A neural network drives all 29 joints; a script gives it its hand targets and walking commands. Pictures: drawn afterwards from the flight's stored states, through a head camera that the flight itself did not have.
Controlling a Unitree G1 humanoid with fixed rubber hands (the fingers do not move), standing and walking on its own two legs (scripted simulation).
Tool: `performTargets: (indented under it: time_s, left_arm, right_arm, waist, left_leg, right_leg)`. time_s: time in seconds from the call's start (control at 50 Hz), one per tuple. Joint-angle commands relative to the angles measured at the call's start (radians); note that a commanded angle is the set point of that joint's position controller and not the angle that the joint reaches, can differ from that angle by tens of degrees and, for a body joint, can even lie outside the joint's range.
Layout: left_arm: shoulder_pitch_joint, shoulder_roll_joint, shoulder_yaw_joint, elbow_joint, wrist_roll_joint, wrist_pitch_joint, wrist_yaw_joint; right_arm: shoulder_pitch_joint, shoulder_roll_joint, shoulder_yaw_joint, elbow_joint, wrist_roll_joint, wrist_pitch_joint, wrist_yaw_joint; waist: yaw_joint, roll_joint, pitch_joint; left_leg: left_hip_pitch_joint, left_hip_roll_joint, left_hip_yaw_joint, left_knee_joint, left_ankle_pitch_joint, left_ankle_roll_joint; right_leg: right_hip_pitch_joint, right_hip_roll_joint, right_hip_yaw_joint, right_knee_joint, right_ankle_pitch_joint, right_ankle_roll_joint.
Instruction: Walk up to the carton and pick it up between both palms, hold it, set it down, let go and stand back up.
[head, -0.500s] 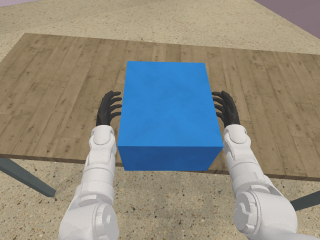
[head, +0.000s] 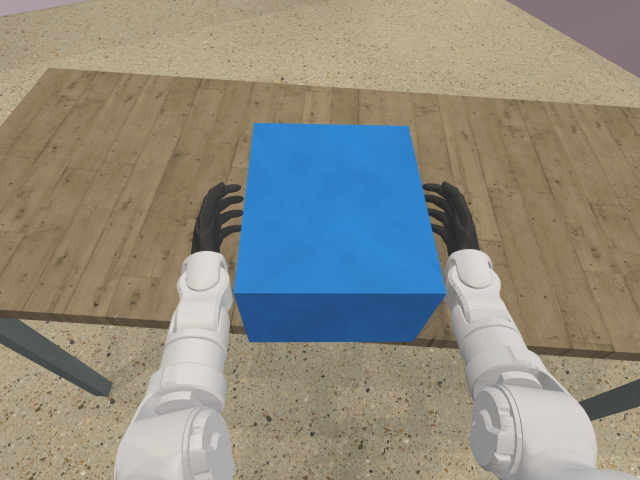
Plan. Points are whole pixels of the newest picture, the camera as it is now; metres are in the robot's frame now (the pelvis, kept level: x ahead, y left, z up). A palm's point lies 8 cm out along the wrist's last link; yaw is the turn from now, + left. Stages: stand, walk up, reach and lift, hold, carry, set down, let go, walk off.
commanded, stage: reach and lift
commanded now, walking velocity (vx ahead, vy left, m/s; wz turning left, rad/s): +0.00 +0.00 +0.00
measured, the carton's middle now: (331, 230) +0.44 +0.03 +0.00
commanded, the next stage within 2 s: none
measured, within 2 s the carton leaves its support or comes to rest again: leaves its support in 0.32 s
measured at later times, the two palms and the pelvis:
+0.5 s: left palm (193, 246) +0.34 +0.19 +0.08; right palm (464, 257) +0.36 -0.14 +0.07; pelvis -0.02 +0.00 +0.00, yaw +2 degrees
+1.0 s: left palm (190, 224) +0.34 +0.19 +0.12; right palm (479, 251) +0.35 -0.14 +0.11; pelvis -0.03 +0.01 +0.00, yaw +2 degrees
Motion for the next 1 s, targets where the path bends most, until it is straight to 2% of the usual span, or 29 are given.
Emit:
performTargets:
  time_s: [0.0,0.18,0.26,0.36,0.46,0.54,0.62,0.68,0.74,0.88,0.98]
  left_arm:
    - [-0.418,-0.52,-0.406,-0.021,-0.006,-0.01,-0.094]
    - [-0.495,-0.583,-0.557,-0.137,-0.092,0.006,-0.08]
    - [-0.522,-0.61,-0.63,-0.197,-0.127,0.041,-0.073]
    - [-0.552,-0.633,-0.679,-0.253,-0.159,0.12,-0.077]
    - [-0.593,-0.633,-0.665,-0.25,-0.167,0.193,-0.091]
    - [-0.625,-0.616,-0.6,-0.192,-0.143,0.235,-0.111]
    - [-0.633,-0.594,-0.524,-0.129,-0.107,0.266,-0.132]
    - [-0.625,-0.579,-0.489,-0.109,-0.09,0.283,-0.144]
    - [-0.621,-0.578,-0.496,-0.127,-0.095,0.291,-0.148]
    - [-0.599,-0.607,-0.627,-0.293,-0.158,0.329,-0.137]
    - [-0.564,-0.598,-0.691,-0.403,-0.181,0.397,-0.141]
  right_arm:
    - [-0.431,0.63,0.316,-0.092,-0.03,-0.054,0.089]
    - [-0.479,0.679,0.442,-0.224,0.07,-0.016,0.059]
    - [-0.505,0.688,0.495,-0.31,0.123,0.031,0.042]
    - [-0.564,0.687,0.533,-0.434,0.176,0.109,0.025]
    - [-0.62,0.683,0.521,-0.483,0.194,0.177,0.024]
    - [-0.65,0.673,0.452,-0.438,0.171,0.209,0.036]
    - [-0.676,0.655,0.376,-0.389,0.139,0.215,0.049]
    - [-0.69,0.644,0.348,-0.378,0.127,0.21,0.052]
    - [-0.707,0.646,0.364,-0.402,0.136,0.202,0.049]
    - [-0.716,0.676,0.529,-0.562,0.237,0.221,0.009]
    - [-0.682,0.667,0.603,-0.664,0.299,0.277,-0.026]
  waist:
    - [0.019,0.016,-0.446]
    - [-0.011,0.035,-0.546]
    - [-0.028,0.037,-0.559]
    - [-0.041,0.017,-0.539]
    - [-0.047,0.001,-0.486]
    - [-0.046,0.002,-0.418]
    - [-0.044,0.014,-0.371]
    - [-0.042,0.017,-0.356]
    - [-0.042,0.017,-0.376]
    - [-0.065,0.009,-0.46]
    - [-0.092,0.008,-0.44]
  left_leg:
    - [0.071,-0.039,0.053,0.031,0.425,-0.023]
    - [0.15,-0.042,0.014,0.07,0.508,-0.046]
    - [0.198,-0.045,-0.009,0.083,0.51,-0.055]
    - [0.221,-0.05,-0.029,0.078,0.443,-0.053]
    - [0.207,-0.055,-0.032,0.046,0.306,-0.039]
    - [0.186,-0.056,-0.019,0.002,0.169,-0.026]
    - [0.188,-0.057,-0.001,-0.028,0.099,-0.018]
    - [0.199,-0.058,0.009,-0.035,0.098,-0.015]
    - [0.224,-0.059,0.013,-0.022,0.15,-0.018]
    - [0.288,-0.067,-0.016,0.046,0.333,-0.029]
    - [0.303,-0.073,-0.039,0.059,0.345,-0.03]
  right_leg:
    - [0.296,-0.006,-0.018,0.078,0.49,0.035]
    - [0.274,0.009,-0.014,0.078,0.524,0.038]
    - [0.232,0.02,-0.013,0.061,0.46,0.037]
    - [0.195,0.027,-0.011,0.037,0.343,0.042]
    - [0.166,0.021,-0.009,0.019,0.201,0.047]
    - [0.145,0.009,-0.012,0.001,0.069,0.047]
    - [0.152,0.002,-0.019,-0.011,0.004,0.046]
    - [0.171,0.002,-0.025,-0.011,0.008,0.047]
    - [0.192,0.007,-0.03,-0.003,0.062,0.049]
    - [0.237,0.024,-0.025,0.03,0.252,0.061]
    - [0.229,0.026,-0.019,0.031,0.264,0.065]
